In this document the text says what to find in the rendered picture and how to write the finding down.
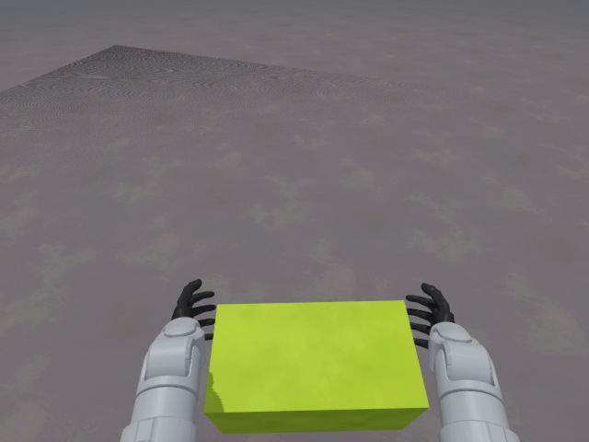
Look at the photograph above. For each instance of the robot right forearm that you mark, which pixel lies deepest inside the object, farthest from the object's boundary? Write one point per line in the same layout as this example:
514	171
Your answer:
467	388

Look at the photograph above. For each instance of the robot left forearm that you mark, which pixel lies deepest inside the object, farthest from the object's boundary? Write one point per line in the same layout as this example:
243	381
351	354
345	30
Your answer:
168	388

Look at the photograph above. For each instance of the left robot hand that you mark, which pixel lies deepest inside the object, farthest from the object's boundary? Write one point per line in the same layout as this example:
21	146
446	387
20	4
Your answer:
186	301

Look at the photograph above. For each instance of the carton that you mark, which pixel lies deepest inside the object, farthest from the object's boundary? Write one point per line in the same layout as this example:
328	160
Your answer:
313	367

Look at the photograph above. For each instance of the right robot hand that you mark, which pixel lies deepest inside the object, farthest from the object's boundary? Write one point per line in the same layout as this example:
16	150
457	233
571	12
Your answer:
437	305

